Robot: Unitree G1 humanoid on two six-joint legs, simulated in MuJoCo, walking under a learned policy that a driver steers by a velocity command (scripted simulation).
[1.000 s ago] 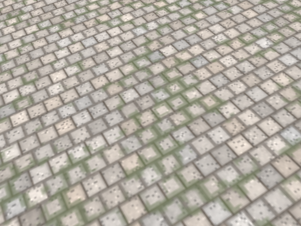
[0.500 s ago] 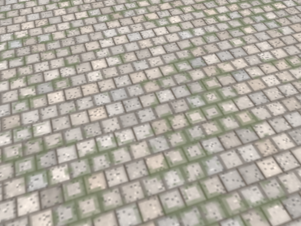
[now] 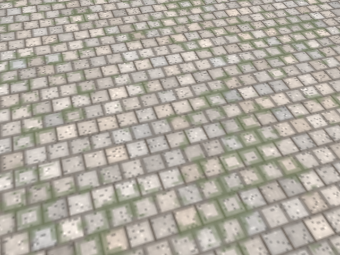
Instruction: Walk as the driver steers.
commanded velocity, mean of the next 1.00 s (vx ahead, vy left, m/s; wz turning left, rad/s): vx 0.40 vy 0.00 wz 0.08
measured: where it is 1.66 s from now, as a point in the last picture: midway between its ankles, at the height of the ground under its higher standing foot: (162, 229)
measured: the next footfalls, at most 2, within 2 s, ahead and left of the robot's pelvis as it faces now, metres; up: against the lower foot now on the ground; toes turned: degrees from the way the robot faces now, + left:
right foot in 0.20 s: +0.28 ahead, -0.11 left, +0.00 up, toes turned -7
left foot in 0.70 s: +0.60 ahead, +0.12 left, +0.00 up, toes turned +6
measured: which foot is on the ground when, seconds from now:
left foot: down 0.00-0.20, up 0.22-0.68, down 0.70-1.00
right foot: up 0.00-0.18, down 0.20-0.72, up 0.74-1.00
